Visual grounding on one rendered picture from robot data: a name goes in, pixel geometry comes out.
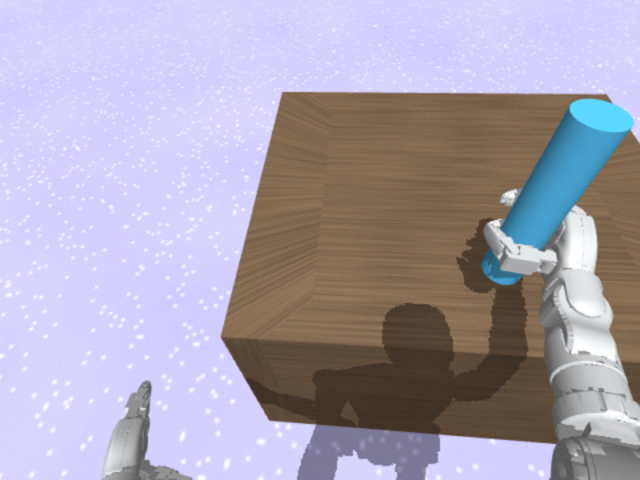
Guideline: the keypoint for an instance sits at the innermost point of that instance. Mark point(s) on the right robot hand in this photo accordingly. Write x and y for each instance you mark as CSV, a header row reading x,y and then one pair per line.
x,y
572,246

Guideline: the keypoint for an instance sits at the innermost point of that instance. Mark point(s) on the left robot hand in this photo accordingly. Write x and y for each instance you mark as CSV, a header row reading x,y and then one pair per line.
x,y
129,442

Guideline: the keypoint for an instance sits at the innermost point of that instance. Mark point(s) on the can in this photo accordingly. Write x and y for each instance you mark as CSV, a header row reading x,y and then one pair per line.
x,y
585,139

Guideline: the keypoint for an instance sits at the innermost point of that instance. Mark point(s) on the right robot arm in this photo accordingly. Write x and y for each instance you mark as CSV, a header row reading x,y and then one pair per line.
x,y
595,418

